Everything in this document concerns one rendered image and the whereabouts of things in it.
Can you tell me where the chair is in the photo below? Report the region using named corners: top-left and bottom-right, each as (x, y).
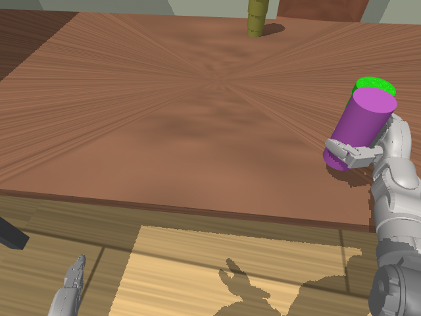
top-left (276, 0), bottom-right (369, 22)

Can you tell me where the table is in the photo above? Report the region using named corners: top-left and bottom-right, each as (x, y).
top-left (0, 9), bottom-right (421, 250)

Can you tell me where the left robot hand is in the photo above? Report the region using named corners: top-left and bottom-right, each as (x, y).
top-left (48, 254), bottom-right (86, 316)

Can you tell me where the right robot hand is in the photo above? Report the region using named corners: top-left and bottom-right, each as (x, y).
top-left (325, 113), bottom-right (412, 169)

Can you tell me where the right robot arm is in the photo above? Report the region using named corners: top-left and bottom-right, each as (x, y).
top-left (368, 157), bottom-right (421, 316)

